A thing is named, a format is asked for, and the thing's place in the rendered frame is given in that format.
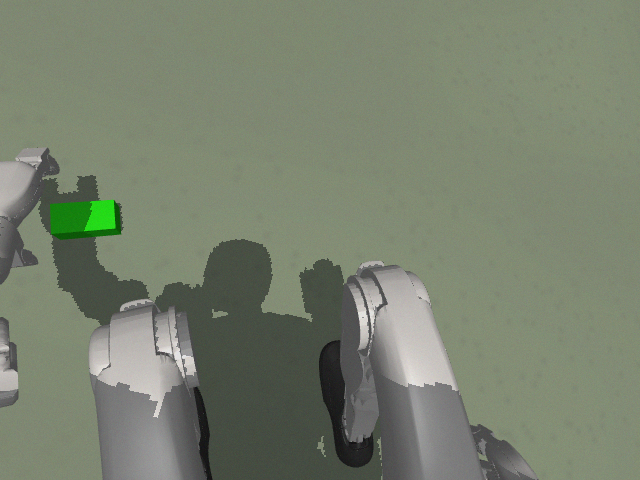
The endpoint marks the right robot foot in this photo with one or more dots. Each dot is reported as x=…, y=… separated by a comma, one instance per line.
x=352, y=454

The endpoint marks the left robot hand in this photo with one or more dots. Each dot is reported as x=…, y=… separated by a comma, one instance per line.
x=21, y=187

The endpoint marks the small box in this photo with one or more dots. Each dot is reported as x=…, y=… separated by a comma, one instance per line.
x=85, y=219

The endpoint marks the left robot arm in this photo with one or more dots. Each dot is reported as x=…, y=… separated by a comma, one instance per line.
x=8, y=350

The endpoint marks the right robot hand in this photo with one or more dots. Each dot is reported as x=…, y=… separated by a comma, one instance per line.
x=504, y=461

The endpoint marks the left robot foot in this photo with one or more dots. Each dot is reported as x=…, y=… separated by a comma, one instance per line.
x=205, y=434

